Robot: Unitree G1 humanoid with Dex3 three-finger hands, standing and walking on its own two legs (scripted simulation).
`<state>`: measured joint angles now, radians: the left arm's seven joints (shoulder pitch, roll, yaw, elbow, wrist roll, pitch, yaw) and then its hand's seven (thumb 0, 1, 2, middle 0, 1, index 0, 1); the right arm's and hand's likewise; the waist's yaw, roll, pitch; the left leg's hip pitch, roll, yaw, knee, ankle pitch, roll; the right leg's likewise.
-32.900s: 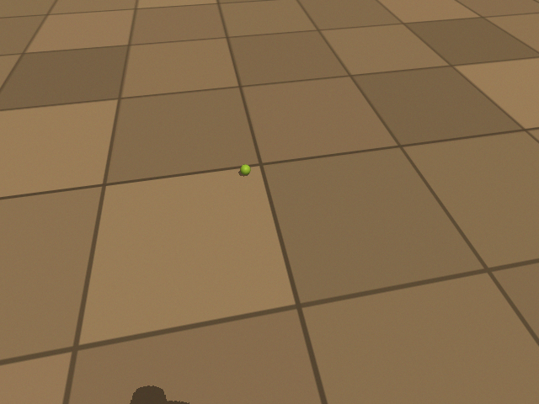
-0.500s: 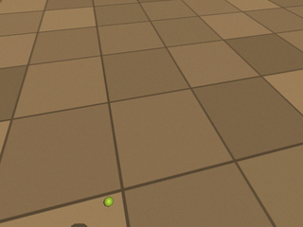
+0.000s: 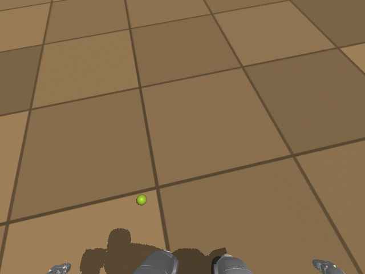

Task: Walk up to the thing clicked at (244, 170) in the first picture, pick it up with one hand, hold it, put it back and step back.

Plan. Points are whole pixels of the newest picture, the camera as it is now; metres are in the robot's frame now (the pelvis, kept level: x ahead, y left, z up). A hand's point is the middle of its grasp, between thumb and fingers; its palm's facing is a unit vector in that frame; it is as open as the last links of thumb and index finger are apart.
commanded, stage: step back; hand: left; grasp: from above
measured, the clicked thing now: (141, 199) +0.50 +0.28 -0.74
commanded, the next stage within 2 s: none
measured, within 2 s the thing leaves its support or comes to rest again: neither
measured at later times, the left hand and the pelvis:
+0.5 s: hand out of the picture -0.03 +0.30 -0.16, palm faces -0.03 -0.91 -0.40, open 7.4 cm; pelvis -0.12 +0.03 -0.01, yaw -2 degrees
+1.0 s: hand out of the picture -0.12 +0.32 -0.15, palm faces -0.03 -0.92 -0.38, open 7.4 cm; pelvis -0.26 +0.05 +0.00, yaw -1 degrees
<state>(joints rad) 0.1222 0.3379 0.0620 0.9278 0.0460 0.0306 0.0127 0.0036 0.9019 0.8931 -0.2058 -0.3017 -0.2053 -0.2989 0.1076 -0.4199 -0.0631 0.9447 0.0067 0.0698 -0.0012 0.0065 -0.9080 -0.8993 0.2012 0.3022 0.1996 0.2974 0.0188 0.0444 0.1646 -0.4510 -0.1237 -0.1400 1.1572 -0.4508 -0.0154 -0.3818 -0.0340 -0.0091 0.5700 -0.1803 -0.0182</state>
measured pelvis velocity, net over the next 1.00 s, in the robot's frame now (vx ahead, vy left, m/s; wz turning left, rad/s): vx -0.26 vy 0.05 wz -0.01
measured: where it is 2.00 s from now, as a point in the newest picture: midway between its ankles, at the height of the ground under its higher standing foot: outside the picture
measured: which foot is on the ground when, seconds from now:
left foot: up 0.00-0.14, down 0.16-0.56, up 0.58-0.86, down 0.88-1.00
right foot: down 0.00-0.18, up 0.20-0.52, down 0.54-0.90, up 0.92-1.00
